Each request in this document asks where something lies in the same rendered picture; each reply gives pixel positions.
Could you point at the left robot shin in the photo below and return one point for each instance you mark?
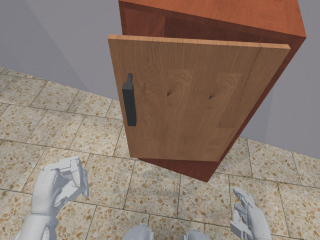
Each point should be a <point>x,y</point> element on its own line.
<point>144,225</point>

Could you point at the left robot forearm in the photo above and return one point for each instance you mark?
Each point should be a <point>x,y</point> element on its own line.
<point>38,226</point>

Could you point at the cupboard door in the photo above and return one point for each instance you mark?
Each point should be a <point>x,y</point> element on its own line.
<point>191,95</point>

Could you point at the robot left thigh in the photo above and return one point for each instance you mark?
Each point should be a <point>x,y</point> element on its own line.
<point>139,233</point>

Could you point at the handle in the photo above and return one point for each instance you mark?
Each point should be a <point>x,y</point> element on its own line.
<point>129,101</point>

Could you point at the robot right hand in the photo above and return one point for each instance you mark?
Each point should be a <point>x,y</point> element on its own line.
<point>254,225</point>

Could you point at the robot left hand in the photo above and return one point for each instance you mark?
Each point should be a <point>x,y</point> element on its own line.
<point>67,176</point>

